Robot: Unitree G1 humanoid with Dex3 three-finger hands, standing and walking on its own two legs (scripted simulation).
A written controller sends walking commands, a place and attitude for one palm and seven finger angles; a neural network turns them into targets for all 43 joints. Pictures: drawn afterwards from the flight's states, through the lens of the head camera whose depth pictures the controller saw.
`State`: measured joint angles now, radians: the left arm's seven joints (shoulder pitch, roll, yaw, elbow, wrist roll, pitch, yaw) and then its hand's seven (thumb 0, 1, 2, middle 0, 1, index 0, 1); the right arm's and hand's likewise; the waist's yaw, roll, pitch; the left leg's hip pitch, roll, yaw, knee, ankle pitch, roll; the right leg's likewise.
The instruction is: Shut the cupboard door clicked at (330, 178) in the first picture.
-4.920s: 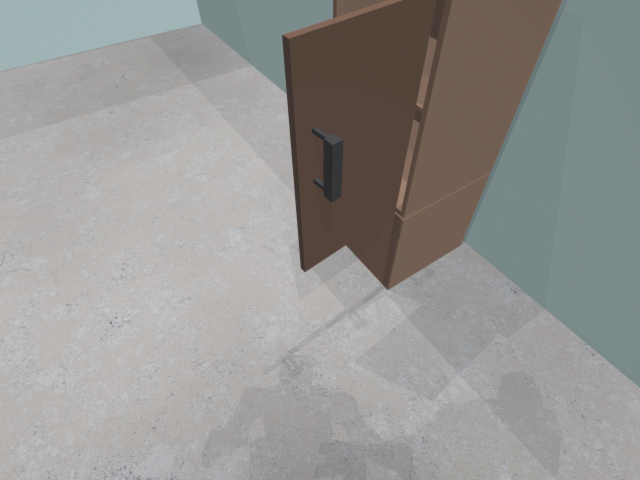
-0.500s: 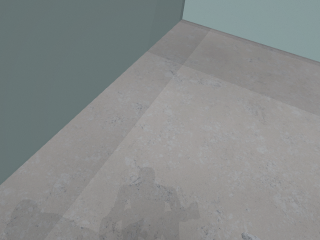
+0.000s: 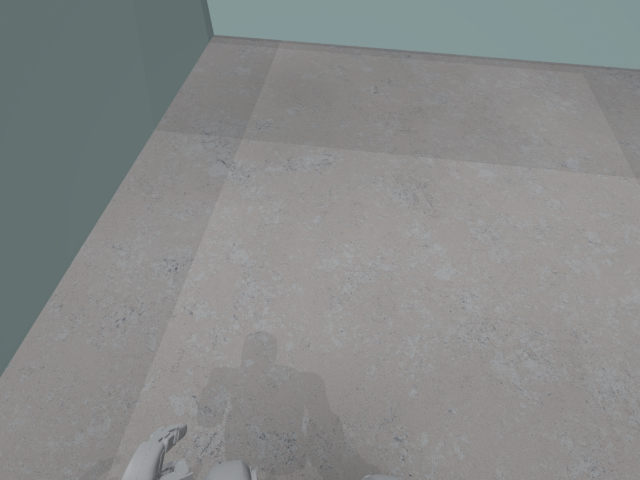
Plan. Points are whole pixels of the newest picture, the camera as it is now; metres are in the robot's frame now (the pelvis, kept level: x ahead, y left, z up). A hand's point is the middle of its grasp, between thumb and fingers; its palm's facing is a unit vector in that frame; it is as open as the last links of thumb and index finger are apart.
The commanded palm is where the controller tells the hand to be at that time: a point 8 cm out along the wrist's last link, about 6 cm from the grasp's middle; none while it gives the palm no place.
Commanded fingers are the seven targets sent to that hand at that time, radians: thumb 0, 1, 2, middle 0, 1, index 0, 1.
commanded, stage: walk around to get in front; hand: left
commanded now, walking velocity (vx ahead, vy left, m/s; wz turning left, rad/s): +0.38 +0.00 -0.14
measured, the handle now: out of the picture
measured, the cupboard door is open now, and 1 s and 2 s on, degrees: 96 96 96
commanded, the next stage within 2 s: walk to a spot facing it in 0.28 s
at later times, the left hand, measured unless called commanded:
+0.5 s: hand (183, 405) +0.25 +0.21 -0.16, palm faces -0.03 -0.99 -0.16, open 7.4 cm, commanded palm none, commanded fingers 0.00 0.90 0.90 -0.20 -0.30 -0.20 -0.30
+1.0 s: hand (187, 328) +0.39 +0.23 -0.18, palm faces +0.23 -0.95 -0.21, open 7.4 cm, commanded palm none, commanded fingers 0.00 0.90 0.90 -0.20 -0.30 -0.20 -0.30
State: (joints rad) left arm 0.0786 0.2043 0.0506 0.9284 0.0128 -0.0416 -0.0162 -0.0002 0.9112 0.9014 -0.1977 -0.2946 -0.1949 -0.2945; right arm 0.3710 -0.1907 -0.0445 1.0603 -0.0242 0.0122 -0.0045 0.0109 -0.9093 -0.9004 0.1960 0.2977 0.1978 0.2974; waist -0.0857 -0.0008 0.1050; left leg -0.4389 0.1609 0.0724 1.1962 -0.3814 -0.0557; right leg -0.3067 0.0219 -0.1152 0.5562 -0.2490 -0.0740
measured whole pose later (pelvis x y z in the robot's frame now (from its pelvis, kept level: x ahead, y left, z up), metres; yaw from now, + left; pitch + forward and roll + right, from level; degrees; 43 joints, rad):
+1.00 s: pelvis +0.34 +0.01 -0.01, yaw +13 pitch +2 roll -1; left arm 0.14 0.24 0.08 0.97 0.02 0.05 0.02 0.00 0.91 0.90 -0.20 -0.30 -0.20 -0.29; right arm 0.20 -0.19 -0.06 0.93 -0.03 0.01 0.00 0.00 -0.91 -0.90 0.20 0.30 0.20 0.30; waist -0.04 -0.05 0.05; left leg -0.39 0.04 0.09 0.66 -0.31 0.03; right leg -0.46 -0.09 -0.06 1.11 -0.49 0.08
